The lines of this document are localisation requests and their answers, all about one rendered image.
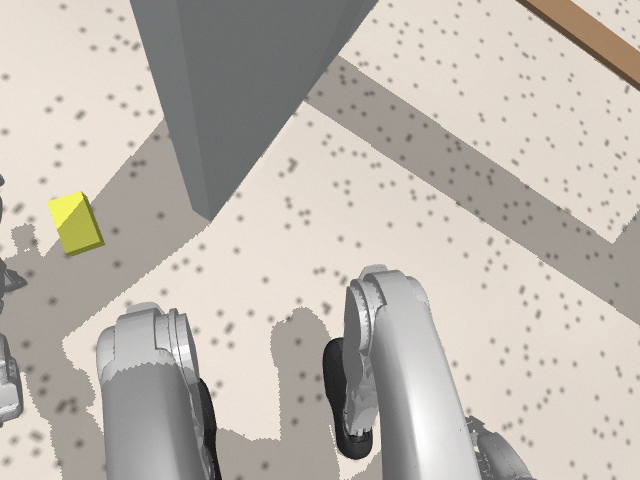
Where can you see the right robot foot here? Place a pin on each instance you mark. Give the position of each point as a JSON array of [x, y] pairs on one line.
[[351, 446]]

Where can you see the right robot hand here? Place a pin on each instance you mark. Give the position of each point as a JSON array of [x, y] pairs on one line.
[[497, 460]]

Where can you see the small box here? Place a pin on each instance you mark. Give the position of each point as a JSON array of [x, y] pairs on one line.
[[75, 223]]

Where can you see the left robot arm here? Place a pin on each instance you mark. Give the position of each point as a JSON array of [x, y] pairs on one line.
[[11, 394]]

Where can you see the left robot hand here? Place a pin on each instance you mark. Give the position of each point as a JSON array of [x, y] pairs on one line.
[[13, 281]]

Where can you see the left robot foot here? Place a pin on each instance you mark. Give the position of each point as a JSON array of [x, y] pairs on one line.
[[210, 429]]

